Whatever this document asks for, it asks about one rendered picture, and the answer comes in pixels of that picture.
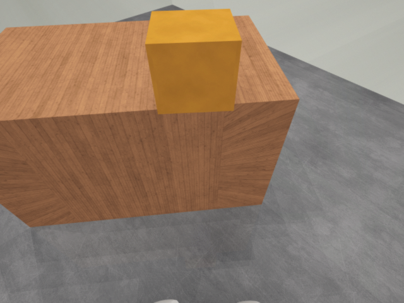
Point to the pedestal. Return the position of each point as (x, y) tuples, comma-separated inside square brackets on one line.
[(81, 139)]

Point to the carton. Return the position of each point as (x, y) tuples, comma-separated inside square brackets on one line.
[(193, 57)]

